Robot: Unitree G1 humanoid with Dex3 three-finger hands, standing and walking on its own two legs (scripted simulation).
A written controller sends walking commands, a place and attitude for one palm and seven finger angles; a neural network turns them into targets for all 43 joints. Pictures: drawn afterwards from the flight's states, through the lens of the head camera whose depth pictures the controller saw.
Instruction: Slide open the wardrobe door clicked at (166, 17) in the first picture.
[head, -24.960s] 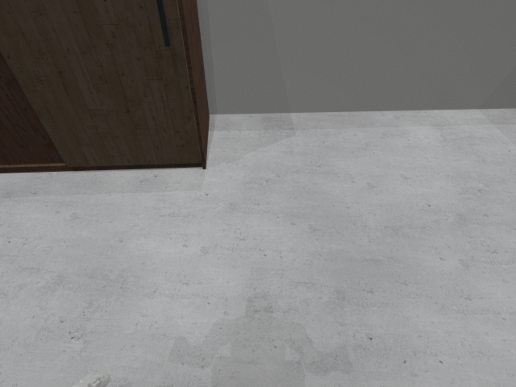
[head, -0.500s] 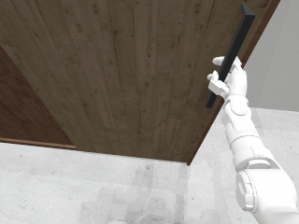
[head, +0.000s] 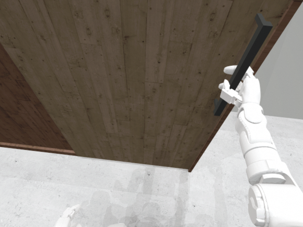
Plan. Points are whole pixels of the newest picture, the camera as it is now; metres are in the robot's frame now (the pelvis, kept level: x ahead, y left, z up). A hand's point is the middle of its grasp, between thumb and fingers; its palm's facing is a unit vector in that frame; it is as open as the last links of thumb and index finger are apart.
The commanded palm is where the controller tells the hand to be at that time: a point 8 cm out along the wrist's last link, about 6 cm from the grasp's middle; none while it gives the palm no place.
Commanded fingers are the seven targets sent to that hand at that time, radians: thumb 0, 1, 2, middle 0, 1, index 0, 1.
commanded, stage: step sideways, sliding the door along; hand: right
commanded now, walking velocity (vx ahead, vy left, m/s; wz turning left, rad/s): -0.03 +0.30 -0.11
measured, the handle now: (234, 74) +0.49 -0.20 +0.14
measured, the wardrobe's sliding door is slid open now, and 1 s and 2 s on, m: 0.00 0.07 0.23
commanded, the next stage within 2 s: none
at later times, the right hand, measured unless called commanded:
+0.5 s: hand (217, 88) +0.45 -0.15 +0.12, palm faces +0.42 +0.89 -0.15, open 6.3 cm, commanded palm +0.42 -0.13 +0.12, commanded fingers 0.00 -0.90 -0.90 0.45 1.40 0.45 1.40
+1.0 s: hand (194, 84) +0.46 -0.09 +0.12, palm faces +0.52 +0.84 -0.13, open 6.4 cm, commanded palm +0.42 -0.06 +0.12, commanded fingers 0.00 -0.90 -0.90 0.45 1.40 0.45 1.40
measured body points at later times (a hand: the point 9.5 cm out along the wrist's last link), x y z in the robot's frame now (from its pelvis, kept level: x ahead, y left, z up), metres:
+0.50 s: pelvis +0.07 +0.10 +0.01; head +0.13 +0.11 +0.45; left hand +0.27 +0.28 -0.12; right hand +0.42 -0.20 +0.13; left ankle +0.10 +0.21 -0.72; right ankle +0.00 -0.10 -0.70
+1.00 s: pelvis +0.16 +0.15 +0.03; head +0.24 +0.17 +0.47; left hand +0.42 +0.29 -0.09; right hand +0.43 -0.13 +0.13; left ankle +0.18 +0.23 -0.71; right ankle +0.08 +0.02 -0.66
